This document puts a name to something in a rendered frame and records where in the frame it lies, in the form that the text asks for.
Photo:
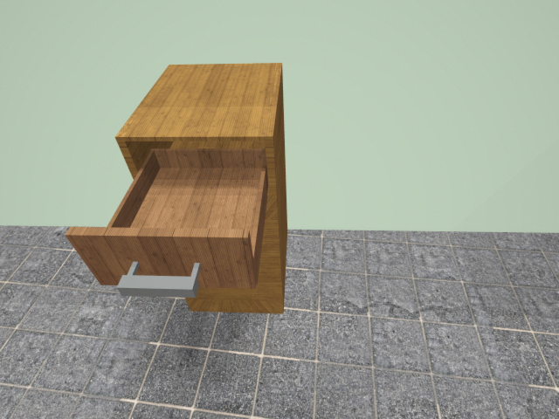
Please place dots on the drawer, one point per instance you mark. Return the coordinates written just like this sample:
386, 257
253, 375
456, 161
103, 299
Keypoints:
185, 206

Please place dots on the cabinet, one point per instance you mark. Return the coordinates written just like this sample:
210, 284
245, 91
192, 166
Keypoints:
222, 106

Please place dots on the handle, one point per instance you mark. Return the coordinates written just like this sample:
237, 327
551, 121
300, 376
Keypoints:
159, 286

